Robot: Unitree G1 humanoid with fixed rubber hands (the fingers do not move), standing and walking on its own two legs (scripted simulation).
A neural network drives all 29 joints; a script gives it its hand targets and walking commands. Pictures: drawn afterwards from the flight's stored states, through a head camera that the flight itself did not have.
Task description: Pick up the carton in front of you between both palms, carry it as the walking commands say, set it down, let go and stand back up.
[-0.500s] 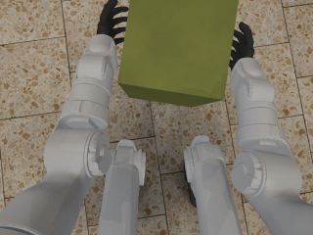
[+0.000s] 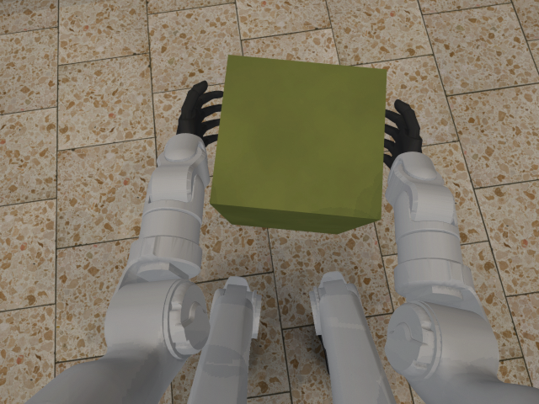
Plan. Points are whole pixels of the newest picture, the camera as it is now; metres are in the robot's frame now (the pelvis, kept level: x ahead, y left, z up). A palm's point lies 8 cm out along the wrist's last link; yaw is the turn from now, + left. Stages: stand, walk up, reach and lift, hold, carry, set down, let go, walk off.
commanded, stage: reach and lift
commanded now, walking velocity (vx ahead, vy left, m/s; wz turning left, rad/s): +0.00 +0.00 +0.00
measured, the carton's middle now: (293, 162) +0.48 -0.03 -0.13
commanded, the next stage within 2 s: none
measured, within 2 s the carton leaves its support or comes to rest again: neither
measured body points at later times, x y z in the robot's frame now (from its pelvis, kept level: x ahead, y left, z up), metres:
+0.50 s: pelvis +0.06 +0.00 +0.14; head +0.17 -0.01 +0.58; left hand +0.45 +0.13 +0.11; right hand +0.43 -0.17 +0.10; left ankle +0.10 +0.13 -0.49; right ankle +0.10 -0.13 -0.49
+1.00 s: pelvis +0.09 +0.00 +0.24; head +0.06 -0.01 +0.69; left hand +0.40 +0.15 +0.25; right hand +0.39 -0.16 +0.24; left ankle +0.10 +0.13 -0.50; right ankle +0.10 -0.13 -0.50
